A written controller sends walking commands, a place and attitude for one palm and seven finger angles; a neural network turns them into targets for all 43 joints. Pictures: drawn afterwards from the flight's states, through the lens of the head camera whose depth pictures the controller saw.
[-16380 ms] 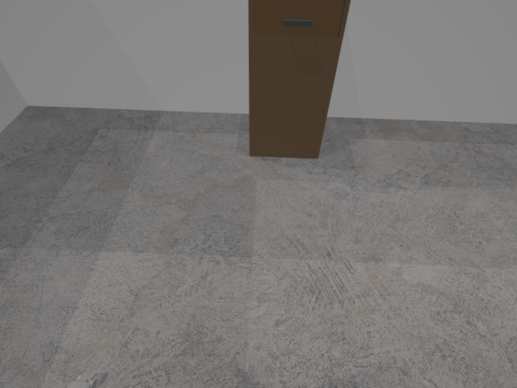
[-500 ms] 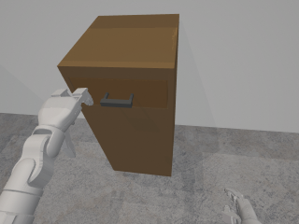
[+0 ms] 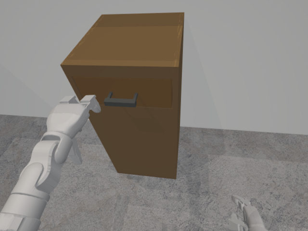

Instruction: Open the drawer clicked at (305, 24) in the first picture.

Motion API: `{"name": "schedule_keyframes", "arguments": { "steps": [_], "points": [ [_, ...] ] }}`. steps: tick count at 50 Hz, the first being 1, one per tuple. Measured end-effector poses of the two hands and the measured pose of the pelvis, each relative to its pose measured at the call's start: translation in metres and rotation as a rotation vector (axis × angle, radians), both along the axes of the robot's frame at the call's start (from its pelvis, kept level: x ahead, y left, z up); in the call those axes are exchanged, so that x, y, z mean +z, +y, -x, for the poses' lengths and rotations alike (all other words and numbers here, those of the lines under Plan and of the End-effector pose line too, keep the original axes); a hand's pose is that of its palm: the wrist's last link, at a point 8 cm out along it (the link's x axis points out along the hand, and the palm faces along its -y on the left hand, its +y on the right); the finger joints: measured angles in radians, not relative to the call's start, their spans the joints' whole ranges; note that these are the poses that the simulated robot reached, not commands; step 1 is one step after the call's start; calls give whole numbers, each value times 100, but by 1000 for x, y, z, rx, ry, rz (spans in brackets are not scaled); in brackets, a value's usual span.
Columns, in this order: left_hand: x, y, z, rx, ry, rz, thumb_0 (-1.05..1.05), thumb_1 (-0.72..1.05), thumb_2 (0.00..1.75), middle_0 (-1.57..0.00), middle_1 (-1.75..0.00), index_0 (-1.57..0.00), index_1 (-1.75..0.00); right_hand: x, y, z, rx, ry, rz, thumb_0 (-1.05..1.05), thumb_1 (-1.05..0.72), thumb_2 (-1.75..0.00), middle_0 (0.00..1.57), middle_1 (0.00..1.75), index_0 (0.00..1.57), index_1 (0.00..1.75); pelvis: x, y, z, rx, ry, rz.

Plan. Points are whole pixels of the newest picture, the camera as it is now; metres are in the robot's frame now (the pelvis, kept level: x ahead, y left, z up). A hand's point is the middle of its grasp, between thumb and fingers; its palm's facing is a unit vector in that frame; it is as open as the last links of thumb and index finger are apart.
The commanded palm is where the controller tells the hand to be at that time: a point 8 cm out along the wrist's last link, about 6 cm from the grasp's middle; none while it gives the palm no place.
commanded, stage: move the hooked fingers above the handle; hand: left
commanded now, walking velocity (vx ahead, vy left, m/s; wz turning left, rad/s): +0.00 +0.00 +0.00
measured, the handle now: (121, 98) +0.55 +0.21 +0.00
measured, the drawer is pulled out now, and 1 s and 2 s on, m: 0.00 0.00 0.00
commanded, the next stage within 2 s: none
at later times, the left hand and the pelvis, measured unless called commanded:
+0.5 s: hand (97, 117) +0.38 +0.22 +0.08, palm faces -0.02 -0.05 -1.00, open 13.8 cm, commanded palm +0.37 +0.23 +0.15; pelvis +0.00 +0.01 +0.00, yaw -1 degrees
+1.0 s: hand (110, 105) +0.45 +0.20 +0.07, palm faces -0.03 -0.04 -1.00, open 13.8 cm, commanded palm +0.43 +0.22 +0.13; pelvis +0.02 +0.00 -0.01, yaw -1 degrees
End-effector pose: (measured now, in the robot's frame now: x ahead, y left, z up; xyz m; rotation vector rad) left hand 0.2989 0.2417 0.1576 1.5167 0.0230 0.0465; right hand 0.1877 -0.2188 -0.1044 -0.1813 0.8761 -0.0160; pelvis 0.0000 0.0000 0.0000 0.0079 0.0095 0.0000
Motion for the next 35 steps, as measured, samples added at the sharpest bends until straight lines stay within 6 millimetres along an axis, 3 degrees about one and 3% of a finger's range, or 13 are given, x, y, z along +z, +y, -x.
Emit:
{"name": "schedule_keyframes", "arguments": {
  "steps": [6,15,24,29,35],
  "points": [
    [-2,-11,-10,-75,-12,4,0,-49,30,-32,-121,-32,-120,3,-3,4,-16,-10,20,1,-91,-89,20,30,20,30,-1,0,2,-2,5,1],
    [-8,0,-39,-31,-7,-16,0,-49,30,-31,-121,-32,-120,-7,-16,32,-69,67,42,1,-91,-89,20,30,20,30,-2,2,2,-9,35,1],
    [-21,-16,-63,-90,28,-6,0,-49,30,-31,-121,-32,-120,-18,-23,57,-122,146,55,1,-91,-89,20,30,20,30,-3,6,-4,-13,63,0],
    [-23,-21,-78,-109,5,-8,0,-49,30,-32,-121,-32,-120,-20,-25,64,-148,167,54,1,-91,-89,20,30,20,30,-5,6,-7,-21,82,-1],
    [-18,-13,-92,-48,-28,-19,0,-49,30,-31,-121,-32,-120,-24,-26,67,-166,185,43,1,-91,-89,20,30,20,30,-6,6,-13,-25,101,-1]
  ]
}}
